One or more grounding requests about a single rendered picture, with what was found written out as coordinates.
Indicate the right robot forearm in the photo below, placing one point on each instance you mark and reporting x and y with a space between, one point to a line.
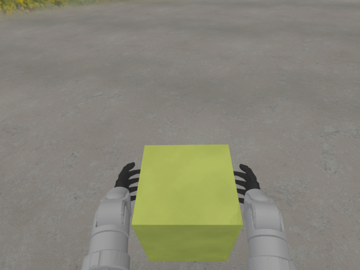
266 234

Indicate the carton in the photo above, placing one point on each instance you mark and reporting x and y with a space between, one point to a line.
187 207

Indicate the left robot forearm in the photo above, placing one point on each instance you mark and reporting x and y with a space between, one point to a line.
108 248

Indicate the right robot hand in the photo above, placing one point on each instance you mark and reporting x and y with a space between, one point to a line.
249 177

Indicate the left robot hand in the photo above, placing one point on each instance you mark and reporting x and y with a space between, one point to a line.
124 181

